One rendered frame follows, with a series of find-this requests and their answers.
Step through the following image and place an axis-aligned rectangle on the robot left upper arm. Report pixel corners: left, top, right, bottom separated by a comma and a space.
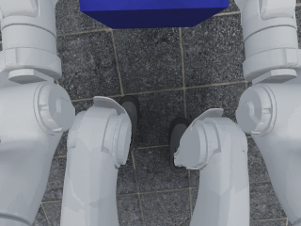
0, 81, 75, 226

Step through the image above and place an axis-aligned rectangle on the robot right upper arm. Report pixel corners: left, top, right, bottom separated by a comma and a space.
235, 83, 301, 226

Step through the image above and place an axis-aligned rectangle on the carton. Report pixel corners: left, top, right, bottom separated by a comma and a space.
79, 0, 230, 29

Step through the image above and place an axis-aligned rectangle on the robot left shin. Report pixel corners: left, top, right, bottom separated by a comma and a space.
67, 96, 132, 150

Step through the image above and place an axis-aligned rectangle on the left robot forearm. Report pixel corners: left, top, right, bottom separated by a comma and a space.
0, 0, 62, 88

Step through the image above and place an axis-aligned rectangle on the right robot forearm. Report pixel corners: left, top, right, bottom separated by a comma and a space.
234, 0, 301, 85

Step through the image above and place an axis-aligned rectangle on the left robot thigh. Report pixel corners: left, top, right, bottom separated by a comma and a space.
60, 106, 132, 226

